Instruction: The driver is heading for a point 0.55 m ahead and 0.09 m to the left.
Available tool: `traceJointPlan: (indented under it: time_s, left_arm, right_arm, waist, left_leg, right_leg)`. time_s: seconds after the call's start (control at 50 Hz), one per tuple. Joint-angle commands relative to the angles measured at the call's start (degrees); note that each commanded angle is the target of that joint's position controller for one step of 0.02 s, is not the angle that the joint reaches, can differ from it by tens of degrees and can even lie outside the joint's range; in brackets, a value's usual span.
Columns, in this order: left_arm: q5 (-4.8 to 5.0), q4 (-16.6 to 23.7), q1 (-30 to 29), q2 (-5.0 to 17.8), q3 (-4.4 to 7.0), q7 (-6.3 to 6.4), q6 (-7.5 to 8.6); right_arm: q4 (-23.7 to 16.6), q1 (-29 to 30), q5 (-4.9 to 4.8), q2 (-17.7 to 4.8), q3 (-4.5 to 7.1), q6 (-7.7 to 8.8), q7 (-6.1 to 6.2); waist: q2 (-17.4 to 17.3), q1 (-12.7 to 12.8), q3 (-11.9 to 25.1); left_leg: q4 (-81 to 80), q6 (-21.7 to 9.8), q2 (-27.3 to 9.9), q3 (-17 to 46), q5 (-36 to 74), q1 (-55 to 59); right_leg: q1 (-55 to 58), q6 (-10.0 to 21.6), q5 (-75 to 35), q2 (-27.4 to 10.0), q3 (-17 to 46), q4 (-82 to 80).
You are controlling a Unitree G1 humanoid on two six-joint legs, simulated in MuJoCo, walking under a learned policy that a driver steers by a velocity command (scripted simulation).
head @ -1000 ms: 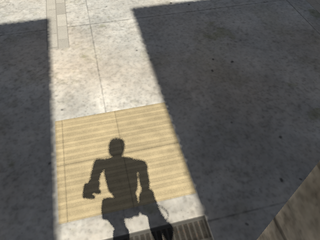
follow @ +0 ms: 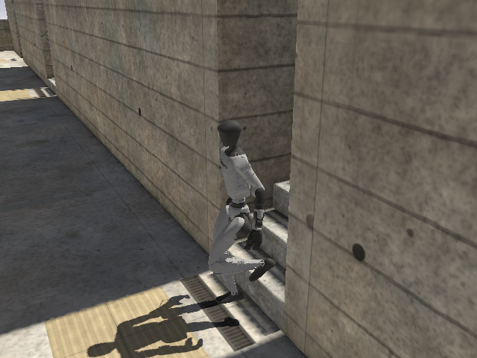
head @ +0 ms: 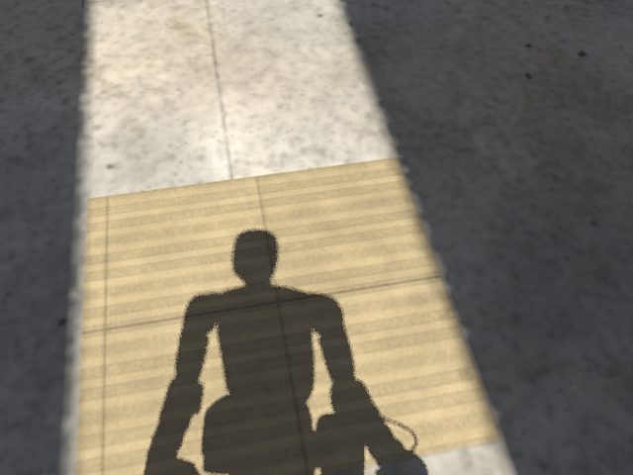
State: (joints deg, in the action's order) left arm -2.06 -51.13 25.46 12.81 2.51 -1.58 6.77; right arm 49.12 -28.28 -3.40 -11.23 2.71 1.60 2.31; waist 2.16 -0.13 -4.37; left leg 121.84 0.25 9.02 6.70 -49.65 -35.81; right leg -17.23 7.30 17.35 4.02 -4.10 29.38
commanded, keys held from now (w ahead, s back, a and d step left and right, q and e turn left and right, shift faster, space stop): w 0.56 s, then no key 0.44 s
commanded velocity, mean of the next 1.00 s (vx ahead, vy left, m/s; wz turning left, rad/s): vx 0.34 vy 0.00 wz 0.00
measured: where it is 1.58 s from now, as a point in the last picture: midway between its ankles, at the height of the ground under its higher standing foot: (307, 430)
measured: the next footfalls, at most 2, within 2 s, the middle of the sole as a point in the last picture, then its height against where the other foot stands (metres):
left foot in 0.22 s outside the picture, level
right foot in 0.66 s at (364, 428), level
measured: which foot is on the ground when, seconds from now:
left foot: up 0.00-0.20, down 0.22-0.66, up 0.68-1.00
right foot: down 0.00-0.26, up 0.28-0.64, down 0.66-1.00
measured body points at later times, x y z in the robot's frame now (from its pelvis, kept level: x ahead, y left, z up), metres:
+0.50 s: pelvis +0.27 +0.07 +0.01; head +0.28 +0.08 +0.46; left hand +0.43 +0.32 -0.10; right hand +0.21 -0.17 -0.13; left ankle +0.23 +0.20 -0.73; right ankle +0.39 -0.09 -0.67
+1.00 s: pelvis +0.46 +0.02 +0.01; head +0.48 +0.01 +0.46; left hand +0.53 +0.26 -0.12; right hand +0.57 -0.24 -0.12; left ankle +0.54 +0.17 -0.71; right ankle +0.47 -0.07 -0.73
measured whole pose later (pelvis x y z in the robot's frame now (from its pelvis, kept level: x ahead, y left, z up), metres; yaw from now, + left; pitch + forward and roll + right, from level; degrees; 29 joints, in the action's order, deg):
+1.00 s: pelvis +0.46 +0.02 +0.01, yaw -3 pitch +2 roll -1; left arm -0.9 -52.0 15.9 9.8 1.6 0.7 2.9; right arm 53.7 -7.0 -0.3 -12.9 3.1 2.1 2.0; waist -2.6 1.0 0.1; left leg 36.7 2.3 -2.6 4.0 -8.2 -26.6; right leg -12.6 3.1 8.9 3.4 -0.9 19.4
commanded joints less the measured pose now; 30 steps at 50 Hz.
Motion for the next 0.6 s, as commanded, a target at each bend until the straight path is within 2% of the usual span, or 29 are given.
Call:
traceJointPlan:
  time_s: [0.02,0.04,0.06,0.08,0.1,0.12,0.14,0.16,0.18,0.2,0.22,0.24,0.26,0.28,0.3,0.32,0.34,0.36,0.38,0.4,0.42,0.46,0.5,0.54,0.56,0.58,0.6]
  left_arm:
    - [1.37,2.00,6.20,23.09,6.26,0.82,-4.38]
    - [-0.44,7.52,-3.03,15.39,3.40,1.63,-4.24]
    - [-0.48,7.64,-7.26,11.27,1.46,3.12,-3.68]
    - [0.19,5.93,-5.41,7.51,0.12,4.15,-3.20]
    - [2.97,3.98,-3.40,8.19,0.73,4.63,-2.71]
    - [3.02,2.60,-1.22,9.37,1.07,4.65,-2.67]
    - [3.91,1.48,0.94,9.51,1.53,4.35,-2.88]
    - [3.94,1.14,2.19,8.19,1.36,3.78,-3.28]
    - [4.15,0.82,3.42,6.44,1.00,3.35,-3.75]
    - [4.32,0.50,3.88,6.47,1.12,3.01,-3.97]
    - [3.92,0.80,3.04,5.23,0.61,2.94,-3.83]
    - [3.90,1.32,-0.08,3.97,0.40,2.91,-3.26]
    - [4.46,1.53,2.79,-0.83,-0.57,2.63,-1.41]
    - [5.06,1.33,1.31,1.09,0.19,2.03,0.02]
    - [5.74,2.97,-4.08,2.56,0.91,1.97,-0.18]
    - [5.22,5.20,-9.29,1.75,0.83,2.47,-1.16]
    - [4.13,6.43,-10.83,3.12,1.43,2.83,-2.05]
    - [3.45,6.81,-10.23,3.39,2.00,2.66,-3.18]
    - [3.56,6.30,-8.26,2.77,2.10,2.41,-4.10]
    - [2.89,6.24,-7.65,1.86,1.97,2.19,-4.39]
    - [2.92,7.36,-10.41,1.76,1.92,2.24,-4.23]
    - [2.36,9.44,-15.56,0.27,1.07,2.02,-4.11]
    - [2.75,10.49,-18.51,0.55,1.05,1.63,-4.22]
    - [3.22,11.68,-21.38,1.71,1.12,1.41,-4.16]
    - [3.19,12.58,-22.40,2.20,1.06,1.35,-3.78]
    - [2.93,12.99,-22.95,2.43,0.95,0.90,-3.00]
    - [2.47,12.86,-23.35,2.43,1.13,0.38,-2.54]
  right_arm:
    - [-12.06,0.89,-2.99,-3.26,-2.71,2.44,-4.32]
    - [-9.88,10.98,-0.31,-10.15,-0.47,0.67,-2.05]
    - [-11.62,15.65,0.37,-6.55,-1.11,-0.39,-0.89]
    - [-10.48,15.07,2.20,-4.70,-1.41,-0.59,-0.46]
    - [-10.36,14.60,3.02,-1.59,-1.85,0.11,-0.75]
    - [-9.96,14.47,2.28,0.94,-2.36,0.18,-1.31]
    - [-10.66,19.09,1.39,0.82,-2.56,0.55,-1.64]
    - [-11.37,23.55,1.04,0.40,-2.41,0.75,-2.08]
    - [-11.29,24.93,1.21,0.79,-2.26,0.78,-2.39]
    - [-9.29,23.05,2.13,0.24,-1.69,0.78,-2.51]
    - [-6.87,16.89,2.51,-1.42,-0.43,1.78,-2.62]
    - [-3.55,5.14,3.38,-7.20,2.02,2.78,-2.47]
    - [-1.25,-4.90,4.30,-13.51,4.02,2.96,-2.91]
    - [-0.01,-8.74,4.53,-12.02,3.84,3.59,-3.14]
    - [0.79,-4.73,3.40,-9.03,3.19,4.20,-3.14]
    - [0.30,1.49,2.93,-6.68,2.42,4.25,-2.94]
    - [-0.56,7.55,3.31,-4.41,1.56,4.44,-2.95]
    - [-0.72,11.62,3.98,-0.92,0.37,4.50,-2.92]
    - [0.23,13.59,3.99,0.08,-0.06,4.10,-2.93]
    - [0.69,14.22,3.63,-0.28,0.05,3.88,-2.84]
    - [1.80,13.39,3.71,-1.41,0.20,3.85,-2.42]
    - [3.85,10.74,3.07,-4.99,1.12,3.87,-1.51]
    - [5.24,8.61,2.13,-7.70,1.80,4.06,-1.06]
    - [6.62,6.49,0.96,-8.19,1.95,4.34,-0.84]
    - [7.18,5.83,0.56,-8.90,2.00,4.26,-0.82]
    - [7.54,5.39,1.10,-9.26,1.99,4.18,-0.99]
    - [7.66,5.29,1.05,-9.16,1.74,3.83,-1.09]
  waist:
    - [10.07,-3.42,16.12]
    - [-19.65,-3.42,7.65]
    - [-18.02,-6.14,-4.13]
    - [-20.22,-5.25,-5.67]
    - [-9.19,-4.21,-3.65]
    - [0.23,-3.34,-0.78]
    - [5.45,-0.62,-0.57]
    - [4.39,1.08,-0.49]
    - [2.42,1.15,-0.23]
    - [0.94,0.42,0.84]
    - [0.32,-3.07,3.58]
    - [-2.32,-8.94,9.63]
    - [-14.16,-11.11,18.52]
    - [-15.02,-12.04,21.60]
    - [-11.32,-10.43,10.90]
    - [-8.88,-8.05,4.49]
    - [-6.66,-4.83,2.11]
    - [-6.67,-1.38,3.27]
    - [-9.74,0.56,3.39]
    - [-10.91,1.20,3.34]
    - [-10.69,0.97,2.06]
    - [-8.70,-0.32,2.18]
    - [-9.34,-1.31,2.85]
    - [-9.53,-2.26,2.08]
    - [-8.54,-2.32,1.78]
    - [-7.73,-2.30,1.54]
    - [-8.07,-2.18,2.13]
  left_leg:
    - [-12.75,-3.01,-13.90,14.66,16.81,-41.36]
    - [-26.14,-0.23,-16.01,5.86,31.04,-30.07]
    - [-40.05,4.11,-19.48,8.59,39.91,-23.28]
    - [-49.35,5.70,-20.53,7.37,43.12,-14.03]
    - [-59.04,5.14,-18.79,3.83,46.73,-4.17]
    - [-63.50,4.22,-15.95,-0.39,48.77,5.76]
    - [-66.48,3.26,-13.61,-5.21,45.62,8.61]
    - [-71.20,2.03,-11.97,-8.23,42.29,9.81]
    - [-76.38,0.70,-10.11,-10.80,39.64,11.23]
    - [-78.08,-0.83,-8.57,-12.30,38.59,14.40]
    - [-79.06,-3.29,-7.87,-11.64,42.40,20.51]
    - [-78.34,-7.68,-12.02,-3.95,53.54,34.23]
    - [-87.98,-19.21,-26.53,21.62,51.26,49.04]
    - [-100.04,-23.29,-31.69,41.49,43.80,54.48]
    - [-100.28,-21.32,-31.23,37.35,33.01,50.21]
    - [-100.76,-18.04,-29.94,29.78,29.55,40.81]
    - [-102.82,-14.92,-27.87,22.40,29.92,31.04]
    - [-105.51,-12.43,-24.34,16.59,30.75,23.40]
    - [-107.21,-11.03,-22.04,11.28,33.68,18.69]
    - [-108.17,-10.55,-20.82,7.56,38.35,15.66]
    - [-109.00,-10.11,-20.62,4.01,43.26,13.24]
    - [-110.11,-9.45,-20.04,0.41,46.55,13.27]
    - [-110.53,-9.22,-20.19,-0.79,44.34,15.41]
    - [-111.19,-9.43,-21.49,0.15,40.32,18.60]
    - [-111.03,-9.27,-22.67,1.42,39.70,20.67]
    - [-109.13,-8.54,-23.13,1.55,41.51,22.95]
    - [-106.61,-7.85,-22.87,1.05,45.95,25.21]
  right_leg:
    - [30.49,19.05,-11.17,-39.69,48.66,-5.12]
    - [8.92,15.72,-3.28,-33.59,46.17,-11.93]
    - [-8.94,15.24,-17.53,-33.67,47.75,-9.04]
    - [-15.62,12.93,-20.01,-27.27,40.33,-6.15]
    - [-17.70,9.58,-19.34,-20.26,31.36,-6.66]
    - [-18.96,7.73,-18.58,-15.73,24.39,-8.09]
    - [-16.60,7.33,-22.53,-14.42,20.85,-9.72]
    - [-13.05,6.91,-24.92,-14.23,18.91,-9.13]
    - [-8.96,6.48,-25.26,-13.94,18.30,-7.87]
    - [-6.74,6.00,-25.07,-13.78,17.73,-4.58]
    - [-4.56,4.21,-31.73,-10.84,14.72,3.26]
    - [-10.39,0.70,-33.56,-5.18,9.23,19.66]
    - [-25.53,-3.75,-7.28,2.34,7.35,45.38]
    - [-34.50,-3.68,15.42,4.91,16.75,53.61]
    - [-43.66,-3.50,13.35,2.08,16.62,55.72]
    - [-44.71,-3.09,7.69,-1.47,13.80,53.18]
    - [-39.51,-3.18,1.71,-4.85,11.64,47.78]
    - [-30.77,-3.46,-3.00,-7.21,11.13,42.18]
    - [-25.25,-4.15,-4.39,-7.95,9.26,38.05]
    - [-21.85,-4.93,-7.55,-7.77,7.83,34.93]
    - [-20.17,-5.51,-10.49,-7.71,6.71,30.81]
    - [-16.37,-5.49,-15.67,-7.53,5.35,19.70]
    - [-12.84,-5.81,-17.35,-6.38,4.76,12.34]
    - [-12.33,-5.62,-17.36,-6.55,5.01,8.52]
    - [-12.90,-5.04,-16.23,-6.54,5.12,6.70]
    - [-12.30,-4.15,-15.48,-6.50,5.14,4.69]
    - [-10.85,-3.83,-15.00,-5.62,4.13,2.36]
